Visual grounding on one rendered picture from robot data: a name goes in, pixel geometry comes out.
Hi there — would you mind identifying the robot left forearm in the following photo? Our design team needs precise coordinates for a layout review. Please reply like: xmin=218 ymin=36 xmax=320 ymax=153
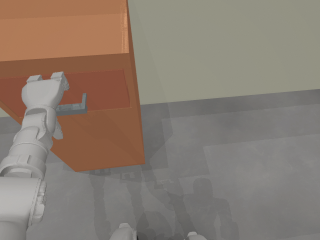
xmin=0 ymin=105 xmax=57 ymax=181

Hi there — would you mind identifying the right robot shin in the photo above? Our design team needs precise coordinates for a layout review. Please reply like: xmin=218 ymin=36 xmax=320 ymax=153
xmin=187 ymin=232 xmax=197 ymax=237

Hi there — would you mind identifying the robot left upper arm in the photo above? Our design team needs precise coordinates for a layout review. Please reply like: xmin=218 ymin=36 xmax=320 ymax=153
xmin=0 ymin=176 xmax=47 ymax=240

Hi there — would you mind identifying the drawer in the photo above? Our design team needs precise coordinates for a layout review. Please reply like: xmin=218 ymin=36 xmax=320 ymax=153
xmin=0 ymin=68 xmax=130 ymax=117

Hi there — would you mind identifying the robot shin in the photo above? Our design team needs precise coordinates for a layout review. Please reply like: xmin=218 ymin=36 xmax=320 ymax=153
xmin=119 ymin=223 xmax=132 ymax=229
xmin=187 ymin=232 xmax=197 ymax=237

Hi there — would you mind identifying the cabinet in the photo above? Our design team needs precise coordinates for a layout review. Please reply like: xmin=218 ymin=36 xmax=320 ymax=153
xmin=0 ymin=0 xmax=145 ymax=172

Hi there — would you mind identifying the robot left hand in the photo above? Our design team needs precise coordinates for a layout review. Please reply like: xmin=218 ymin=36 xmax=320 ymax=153
xmin=21 ymin=71 xmax=70 ymax=140

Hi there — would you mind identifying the handle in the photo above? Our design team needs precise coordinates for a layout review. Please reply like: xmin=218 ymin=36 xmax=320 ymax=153
xmin=55 ymin=93 xmax=88 ymax=116

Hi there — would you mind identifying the left robot shin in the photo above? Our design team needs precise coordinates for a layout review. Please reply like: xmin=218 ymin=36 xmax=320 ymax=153
xmin=119 ymin=223 xmax=132 ymax=229

